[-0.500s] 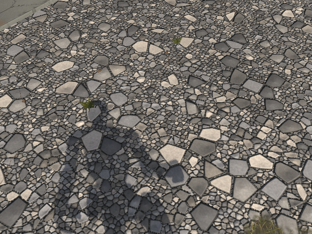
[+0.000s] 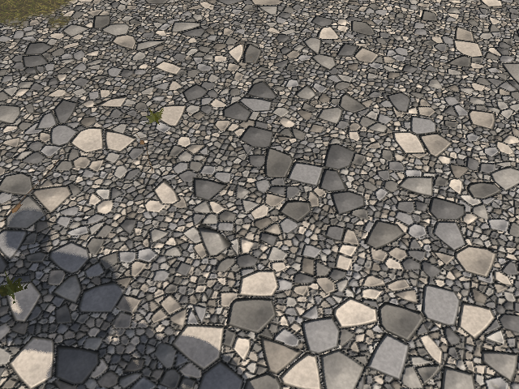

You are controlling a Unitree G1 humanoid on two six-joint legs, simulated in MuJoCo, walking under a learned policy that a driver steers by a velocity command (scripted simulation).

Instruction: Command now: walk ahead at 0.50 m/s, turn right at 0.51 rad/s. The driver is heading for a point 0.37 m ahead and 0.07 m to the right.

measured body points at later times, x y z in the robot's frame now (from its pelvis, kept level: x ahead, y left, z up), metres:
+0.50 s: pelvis +0.24 -0.06 +0.00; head +0.27 -0.08 +0.45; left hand +0.35 +0.20 -0.12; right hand +0.30 -0.33 -0.13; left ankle +0.39 +0.06 -0.69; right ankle +0.19 -0.10 -0.74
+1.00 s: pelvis +0.32 -0.05 +0.00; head +0.32 -0.05 +0.45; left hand +0.41 +0.18 -0.15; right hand +0.33 -0.31 -0.14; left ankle +0.40 +0.02 -0.74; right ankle +0.27 -0.17 -0.74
